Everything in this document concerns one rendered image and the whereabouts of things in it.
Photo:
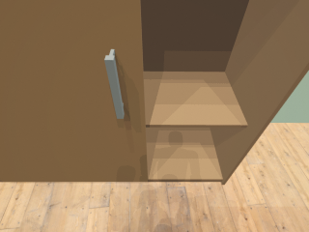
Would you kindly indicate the handle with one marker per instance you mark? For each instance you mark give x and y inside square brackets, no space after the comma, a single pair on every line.
[112,73]

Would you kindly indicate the wardrobe door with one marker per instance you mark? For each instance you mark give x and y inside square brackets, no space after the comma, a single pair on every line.
[58,121]

